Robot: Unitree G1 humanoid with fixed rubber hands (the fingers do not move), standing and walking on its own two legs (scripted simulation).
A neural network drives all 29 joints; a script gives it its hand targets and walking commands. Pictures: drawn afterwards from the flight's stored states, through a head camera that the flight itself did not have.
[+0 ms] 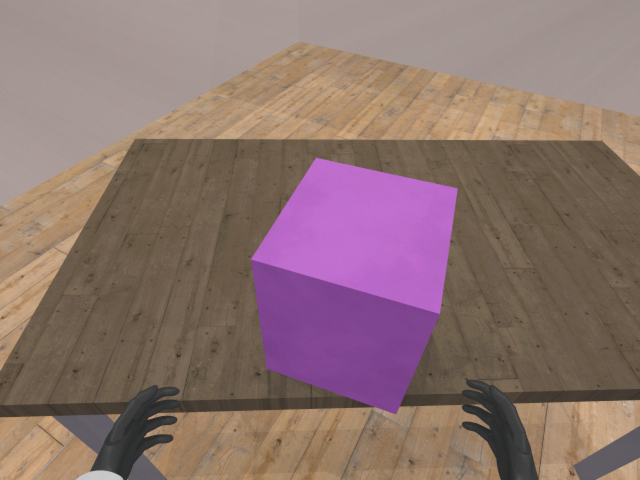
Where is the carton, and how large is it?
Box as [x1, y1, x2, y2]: [251, 158, 457, 413]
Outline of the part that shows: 316,158 251,259 267,368 390,412 396,413 439,314 457,188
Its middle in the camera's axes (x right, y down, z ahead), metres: +0.05 +0.07 +0.55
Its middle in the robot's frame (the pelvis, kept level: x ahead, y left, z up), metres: +0.38 -0.01 +0.04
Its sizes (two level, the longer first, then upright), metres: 0.210 0.200 0.250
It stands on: a table, 0.70 m high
